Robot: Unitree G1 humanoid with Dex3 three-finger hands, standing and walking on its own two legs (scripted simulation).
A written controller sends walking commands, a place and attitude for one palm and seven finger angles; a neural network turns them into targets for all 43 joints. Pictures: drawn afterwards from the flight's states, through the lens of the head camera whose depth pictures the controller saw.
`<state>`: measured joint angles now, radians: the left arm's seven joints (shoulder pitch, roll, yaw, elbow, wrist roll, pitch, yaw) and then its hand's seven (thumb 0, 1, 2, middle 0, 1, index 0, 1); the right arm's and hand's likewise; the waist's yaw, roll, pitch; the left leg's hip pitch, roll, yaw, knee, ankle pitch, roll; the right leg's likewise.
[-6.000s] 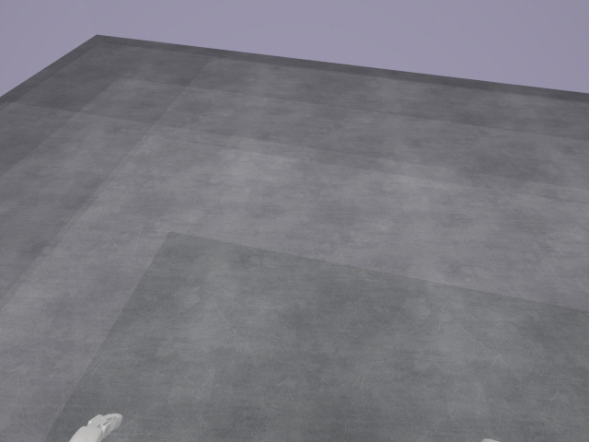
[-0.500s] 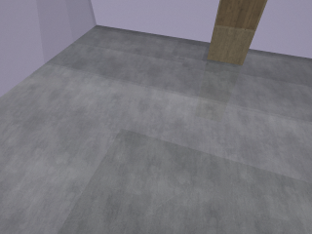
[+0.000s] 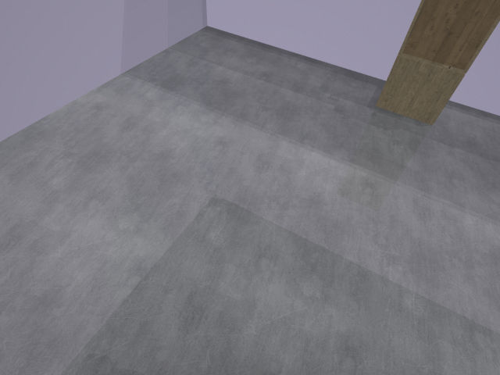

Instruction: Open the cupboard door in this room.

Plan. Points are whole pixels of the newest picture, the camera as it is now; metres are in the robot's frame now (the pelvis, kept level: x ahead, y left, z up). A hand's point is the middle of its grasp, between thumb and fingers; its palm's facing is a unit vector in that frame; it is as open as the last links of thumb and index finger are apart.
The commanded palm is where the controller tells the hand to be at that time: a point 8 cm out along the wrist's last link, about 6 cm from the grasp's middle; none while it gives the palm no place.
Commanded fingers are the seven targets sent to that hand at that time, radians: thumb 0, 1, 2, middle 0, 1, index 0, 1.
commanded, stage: stand and wait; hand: left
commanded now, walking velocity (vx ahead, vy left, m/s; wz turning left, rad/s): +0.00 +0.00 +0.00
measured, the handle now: out of the picture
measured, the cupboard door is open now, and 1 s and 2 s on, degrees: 0 0 0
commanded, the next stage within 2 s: turn or walk to find it in 0.22 s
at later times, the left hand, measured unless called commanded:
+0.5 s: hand out of the picture -0.01 +0.17 -0.17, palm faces +0.10 -0.98 -0.19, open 7.4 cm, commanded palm none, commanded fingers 0.00 0.90 0.90 -0.20 -0.30 -0.20 -0.30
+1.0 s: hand out of the picture -0.03 +0.16 -0.16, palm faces +0.17 -0.96 -0.22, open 7.3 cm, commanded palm none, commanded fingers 0.00 0.90 0.90 -0.20 -0.30 -0.20 -0.30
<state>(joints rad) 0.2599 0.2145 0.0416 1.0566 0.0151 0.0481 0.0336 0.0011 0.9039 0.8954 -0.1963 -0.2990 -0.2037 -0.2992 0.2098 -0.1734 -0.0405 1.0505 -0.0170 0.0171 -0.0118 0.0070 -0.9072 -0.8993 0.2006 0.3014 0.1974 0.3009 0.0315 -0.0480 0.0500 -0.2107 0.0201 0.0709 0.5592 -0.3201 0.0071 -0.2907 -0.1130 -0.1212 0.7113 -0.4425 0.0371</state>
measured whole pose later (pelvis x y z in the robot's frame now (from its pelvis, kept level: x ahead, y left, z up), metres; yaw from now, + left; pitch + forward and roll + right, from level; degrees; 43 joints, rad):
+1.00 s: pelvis -0.03 -0.02 +0.01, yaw +8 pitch -3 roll +0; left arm 0.26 0.14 0.00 1.10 0.01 0.01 0.04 0.00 0.92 0.90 -0.20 -0.30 -0.20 -0.30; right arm 0.25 -0.18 -0.03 1.12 -0.01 0.02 -0.03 0.01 -0.91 -0.90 0.20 0.30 0.20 0.30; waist 0.00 0.03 0.01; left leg -0.22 0.02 -0.02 0.47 -0.20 -0.03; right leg -0.13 -0.01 -0.09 0.49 -0.31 -0.02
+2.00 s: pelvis -0.05 +0.01 +0.01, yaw +6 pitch -3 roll +0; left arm 0.27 0.20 0.01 1.13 0.02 -0.01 0.02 0.00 0.90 0.90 -0.20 -0.30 -0.20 -0.30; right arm 0.24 -0.21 -0.02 1.14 0.00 -0.01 -0.02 0.01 -0.90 -0.90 0.20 0.30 0.20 0.30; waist 0.01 0.00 0.05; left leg -0.21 0.00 0.01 0.40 -0.15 0.01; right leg -0.12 -0.04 -0.06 0.39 -0.23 0.02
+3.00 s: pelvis -0.01 +0.00 +0.02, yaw +6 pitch -2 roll +0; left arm 0.12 0.33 -0.01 1.11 0.01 -0.01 0.00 0.00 0.90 0.90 -0.20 -0.30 -0.21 -0.30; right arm 0.11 -0.35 0.01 1.12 0.00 -0.02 0.00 0.01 -0.90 -0.90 0.21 0.30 0.20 0.30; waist 0.01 0.01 0.05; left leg -0.13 0.00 0.02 0.32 -0.17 0.00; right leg -0.04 -0.03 -0.06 0.31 -0.24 0.01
